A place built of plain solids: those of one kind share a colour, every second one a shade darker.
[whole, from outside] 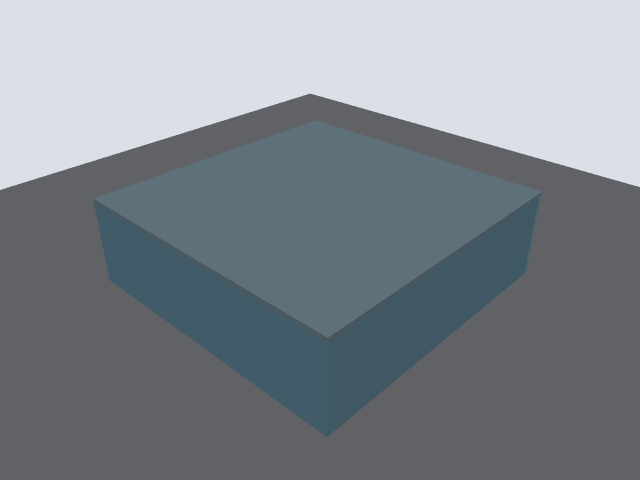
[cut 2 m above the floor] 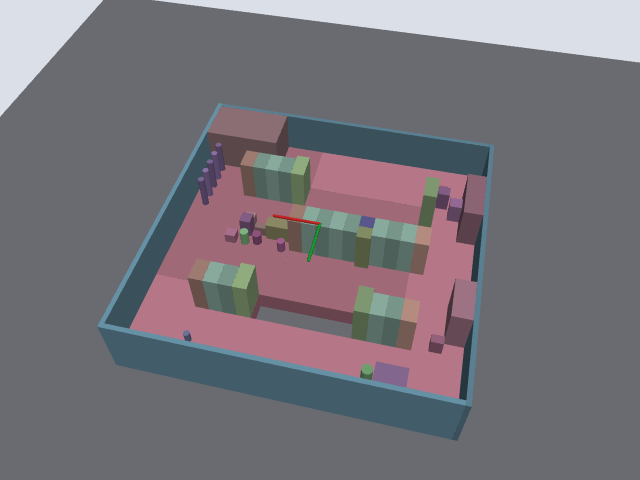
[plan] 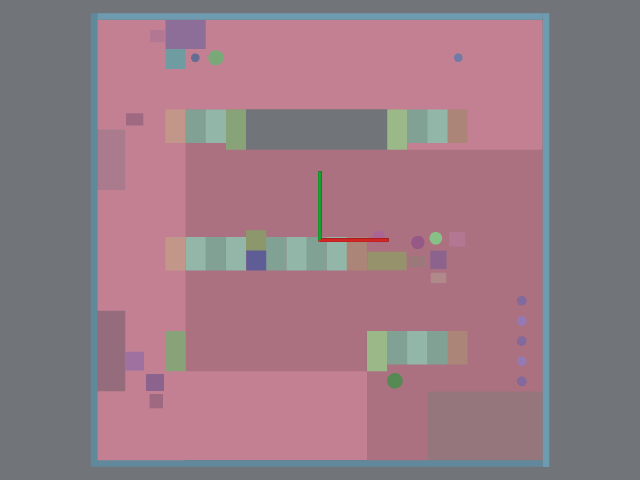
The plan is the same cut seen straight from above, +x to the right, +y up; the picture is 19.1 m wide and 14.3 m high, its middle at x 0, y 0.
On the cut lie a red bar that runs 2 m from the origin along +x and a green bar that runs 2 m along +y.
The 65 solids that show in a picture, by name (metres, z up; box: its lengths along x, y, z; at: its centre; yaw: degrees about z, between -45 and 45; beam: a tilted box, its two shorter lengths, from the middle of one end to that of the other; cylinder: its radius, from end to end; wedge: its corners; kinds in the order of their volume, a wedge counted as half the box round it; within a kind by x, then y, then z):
{
 "floor_1": {"box": [2.63, 13.12, 0.92], "at": [-5.32, 0.0, 0.41]},
 "floor_2": {"box": [4.43, 9.27, 0.92], "at": [-4.42, 1.92, 0.41]},
 "floor_3": {"box": [5.4, 1.2, 0.92], "at": [-1.3, -3.31, 0.41]},
 "floor_4": {"box": [13.26, 2.65, 0.92], "at": [0.0, -5.24, 0.41]},
 "floor_5": {"box": [13.26, 5.4, 0.92], "at": [0.0, -0.01, 0.41]},
 "floor_6": {"box": [13.26, 2.67, 0.92], "at": [0.0, 5.22, 0.41]},
 "floor_7": {"box": [5.23, 9.25, 0.92], "at": [4.01, -1.94, 0.41]},
 "floor_8": {"box": [4.63, 13.12, 0.92], "at": [4.32, 0.0, 0.41]},
 "wall_1": {"box": [0.2, 13.52, 3.97], "at": [-6.73, 0.0, 1.94]},
 "wall_2": {"box": [13.26, 0.2, 3.97], "at": [0.0, -6.66, 1.94]},
 "wall_3": {"box": [13.26, 0.2, 3.97], "at": [0.0, 6.66, 1.94]},
 "wall_4": {"box": [0.2, 13.52, 3.97], "at": [6.73, 0.0, 1.94]},
 "roof_1": {"box": [13.66, 13.52, 0.2], "at": [0.0, 0.0, 4.02]},
 "annex_1": {"box": [3.43, 2.05, 3.05], "at": [4.92, -5.54, 2.4]},
 "rack_1": {"box": [0.6, 1.0, 2.1], "at": [-3.7, -0.41, 1.92]},
 "rack_2": {"box": [0.6, 1.0, 2.1], "at": [-3.7, 3.39, 1.92]},
 "rack_3": {"box": [0.6, 1.0, 2.1], "at": [-3.1, -0.41, 1.92]},
 "rack_4": {"box": [0.6, 1.0, 2.1], "at": [-3.1, 3.39, 1.92]},
 "rack_5": {"box": [0.6, 1.0, 2.1], "at": [-2.5, -0.41, 1.92]},
 "rack_6": {"box": [0.6, 1.0, 2.1], "at": [-1.3, -0.41, 1.92]},
 "rack_7": {"box": [0.6, 1.0, 2.1], "at": [-0.7, -0.41, 1.92]},
 "rack_8": {"box": [0.6, 1.0, 2.1], "at": [-0.1, -0.41, 1.92]},
 "rack_9": {"box": [0.6, 1.0, 2.1], "at": [0.5, -0.41, 1.92]},
 "rack_10": {"box": [0.6, 1.0, 2.1], "at": [2.3, -3.21, 1.92]},
 "rack_11": {"box": [0.6, 1.0, 2.1], "at": [2.9, -3.21, 1.92]},
 "rack_12": {"box": [0.6, 1.0, 2.1], "at": [2.9, 3.39, 1.92]},
 "rack_13": {"box": [0.6, 1.0, 2.1], "at": [3.5, -3.21, 1.92]},
 "rack_14": {"box": [0.6, 1.0, 2.1], "at": [3.5, 3.39, 1.92]},
 "cooler_1": {"box": [0.83, 2.4, 2.01], "at": [-6.22, -3.31, 1.88]},
 "cooler_2": {"box": [0.83, 1.8, 2.03], "at": [-6.22, 2.39, 1.89]},
 "endcab_1": {"box": [0.6, 1.0, 2.1], "at": [-4.3, -0.41, 1.92]},
 "endcab_2": {"box": [0.6, 1.0, 2.1], "at": [-4.3, 3.39, 1.92]},
 "endcab_3": {"box": [0.6, 1.0, 2.1], "at": [1.1, -0.41, 1.92]},
 "endcab_4": {"box": [0.6, 1.0, 2.1], "at": [4.1, -3.21, 1.92]},
 "endcab_5": {"box": [0.6, 1.0, 2.1], "at": [4.1, 3.39, 1.92]},
 "barcab_1": {"box": [0.6, 1.2, 2.1], "at": [-4.3, -3.31, 1.92]},
 "barcab_2": {"box": [0.6, 1.2, 2.1], "at": [-2.5, 3.29, 1.92]},
 "barcab_3": {"box": [0.6, 1.2, 2.1], "at": [1.7, -3.31, 1.92]},
 "barcab_4": {"box": [0.6, 1.2, 2.1], "at": [2.3, 3.29, 1.92]},
 "power_1": {"box": [1.2, 0.87, 1.81], "at": [-4.0, 6.12, 1.78]},
 "column_1": {"box": [0.6, 0.6, 3.05], "at": [-1.9, -0.61, 2.4]},
 "cart_1": {"box": [0.56, 0.56, 0.96], "at": [-5.52, -3.61, 1.35]},
 "cart_2": {"box": [0.54, 0.5, 0.96], "at": [-4.92, -4.25, 1.35]},
 "cart_3": {"box": [0.49, 0.54, 0.93], "at": [3.53, -0.59, 1.34]},
 "blank_1": {"box": [0.6, 0.6, 2.1], "at": [-1.9, -0.01, 1.92]},
 "bench_1": {"box": [1.17, 0.55, 0.89], "at": [2.0, -0.63, 1.32]},
 "gasbottle_1": {"cylinder": 0.15, "from": [6.01, -4.21, 0.87], "to": [6.01, -4.21, 2.46]},
 "gasbottle_2": {"cylinder": 0.15, "from": [6.01, -3.61, 0.87], "to": [6.01, -3.61, 2.46]},
 "gasbottle_3": {"cylinder": 0.15, "from": [6.01, -3.01, 0.87], "to": [6.01, -3.01, 2.46]},
 "gasbottle_4": {"cylinder": 0.15, "from": [6.01, -2.41, 0.87], "to": [6.01, -2.41, 2.46]},
 "gasbottle_5": {"cylinder": 0.15, "from": [6.01, -1.81, 0.87], "to": [6.01, -1.81, 2.46]},
 "carton_1": {"box": [0.52, 0.37, 0.74], "at": [-5.52, 3.59, 1.24]},
 "carton_2": {"box": [0.4, 0.43, 0.53], "at": [-4.88, -4.8, 1.14]},
 "carton_3": {"box": [0.44, 0.37, 0.77], "at": [-4.84, 6.07, 1.25]},
 "carton_4": {"box": [0.48, 0.44, 0.47], "at": [4.09, 0.02, 1.11]},
 "panelstack_1": {"box": [0.6, 0.6, 0.52], "at": [-4.3, 5.39, 1.13]},
 "bin_1": {"cylinder": 0.23, "from": [-3.1, 5.43, 0.87], "to": [-3.1, 5.43, 1.51]},
 "bin_2": {"cylinder": 0.19, "from": [3.45, 0.05, 0.87], "to": [3.45, 0.05, 1.58]},
 "case_1": {"box": [0.52, 0.34, 0.49], "at": [2.89, -0.64, 1.12]},
 "case_2": {"box": [0.46, 0.31, 0.53], "at": [3.53, -1.13, 1.14]},
 "vacuum_1": {"cylinder": 0.18, "from": [1.75, 0.1, 0.87], "to": [1.75, 0.1, 1.45]},
 "vacuum_2": {"cylinder": 0.2, "from": [2.92, -0.07, 0.87], "to": [2.92, -0.07, 1.43]},
 "reel_1": {"cylinder": 0.23, "from": [2.23, -4.19, 0.87], "to": [2.23, -4.19, 1.4]},
 "cone_1": {"cylinder": 0.13, "from": [-3.72, 5.43, 0.87], "to": [-3.72, 5.43, 1.36]},
 "cone_2": {"cylinder": 0.13, "from": [4.12, 5.43, 0.87], "to": [4.12, 5.43, 1.35]}
}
